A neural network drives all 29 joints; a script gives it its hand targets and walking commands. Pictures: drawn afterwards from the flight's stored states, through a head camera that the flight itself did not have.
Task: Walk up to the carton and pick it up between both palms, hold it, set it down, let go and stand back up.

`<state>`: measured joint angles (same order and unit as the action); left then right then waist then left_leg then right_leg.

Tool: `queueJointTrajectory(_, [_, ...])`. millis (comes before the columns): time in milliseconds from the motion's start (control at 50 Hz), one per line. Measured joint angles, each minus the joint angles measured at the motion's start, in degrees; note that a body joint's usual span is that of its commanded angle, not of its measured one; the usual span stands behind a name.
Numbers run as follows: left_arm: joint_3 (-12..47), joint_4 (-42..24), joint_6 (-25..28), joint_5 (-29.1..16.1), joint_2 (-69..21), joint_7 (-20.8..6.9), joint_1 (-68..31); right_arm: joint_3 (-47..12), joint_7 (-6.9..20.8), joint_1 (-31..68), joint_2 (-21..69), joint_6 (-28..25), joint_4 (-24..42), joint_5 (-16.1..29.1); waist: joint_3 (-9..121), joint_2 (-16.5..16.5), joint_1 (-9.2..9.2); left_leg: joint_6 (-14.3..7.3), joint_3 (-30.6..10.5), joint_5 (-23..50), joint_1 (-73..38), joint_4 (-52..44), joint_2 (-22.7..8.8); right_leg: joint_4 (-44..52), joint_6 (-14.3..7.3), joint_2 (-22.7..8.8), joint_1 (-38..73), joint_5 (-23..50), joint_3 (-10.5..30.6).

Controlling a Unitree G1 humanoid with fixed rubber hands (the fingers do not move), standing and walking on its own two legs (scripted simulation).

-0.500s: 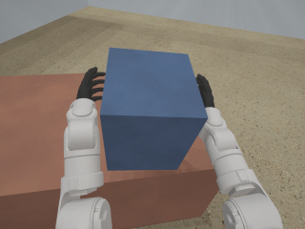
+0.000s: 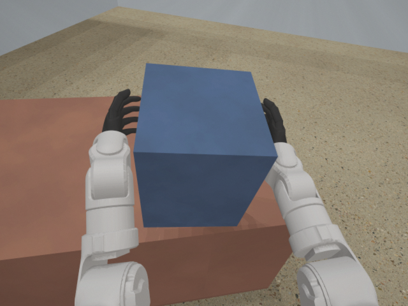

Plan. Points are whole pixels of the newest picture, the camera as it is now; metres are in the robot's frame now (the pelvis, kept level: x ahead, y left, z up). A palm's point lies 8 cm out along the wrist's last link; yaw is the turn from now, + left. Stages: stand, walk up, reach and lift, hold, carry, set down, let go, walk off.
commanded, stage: hold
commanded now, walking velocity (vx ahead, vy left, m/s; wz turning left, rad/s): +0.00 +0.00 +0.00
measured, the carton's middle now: (195, 152) +0.37 +0.01 +0.13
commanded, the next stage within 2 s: none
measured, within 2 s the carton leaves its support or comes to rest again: neither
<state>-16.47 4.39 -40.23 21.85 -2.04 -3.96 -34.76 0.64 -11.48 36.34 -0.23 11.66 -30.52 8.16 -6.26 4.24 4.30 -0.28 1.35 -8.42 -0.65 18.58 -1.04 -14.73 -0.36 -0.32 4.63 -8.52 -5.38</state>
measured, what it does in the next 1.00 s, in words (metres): stands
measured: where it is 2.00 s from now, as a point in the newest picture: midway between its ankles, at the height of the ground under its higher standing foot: outside the picture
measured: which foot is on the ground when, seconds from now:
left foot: down 0.00-1.00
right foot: down 0.00-1.00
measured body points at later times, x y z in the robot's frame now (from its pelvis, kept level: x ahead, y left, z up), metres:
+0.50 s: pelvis +0.00 +0.00 +0.00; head -0.03 +0.03 +0.45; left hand +0.38 +0.16 +0.19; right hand +0.38 -0.14 +0.17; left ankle +0.04 +0.11 -0.75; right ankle +0.01 -0.11 -0.75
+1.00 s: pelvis +0.00 +0.00 +0.00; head -0.03 +0.03 +0.45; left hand +0.38 +0.16 +0.19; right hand +0.38 -0.14 +0.17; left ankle +0.04 +0.11 -0.75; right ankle +0.01 -0.11 -0.75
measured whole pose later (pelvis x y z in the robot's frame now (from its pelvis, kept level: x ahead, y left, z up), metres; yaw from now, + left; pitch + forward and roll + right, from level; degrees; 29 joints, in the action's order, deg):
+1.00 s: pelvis +0.00 +0.00 +0.00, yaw +0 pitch -10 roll -1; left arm -16.6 5.2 -40.3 21.9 -2.2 -3.9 -35.5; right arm 1.4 -11.3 36.5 -0.1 11.8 -30.6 7.7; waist -5.9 3.8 4.2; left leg -0.4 1.6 -8.2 -0.3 18.4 -0.9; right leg -14.9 -0.3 -0.4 4.0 -8.5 -5.3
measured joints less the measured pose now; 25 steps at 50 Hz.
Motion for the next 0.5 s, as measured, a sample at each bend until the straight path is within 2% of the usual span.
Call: queueJointTrajectory(500, [0.58, -1.65, -0.07, -0.04, -0.2, 0.27, 1.11, -0.92, -0.17, -0.68, -0.51, -0.22, 1.17, 0.89, 0.04, -0.4, 0.21, -0.02, 0.09, -0.64, 0.03, 0.54, -0.09, 0.0, 0.05, 0.08, 0.2, -0.33, 0.02])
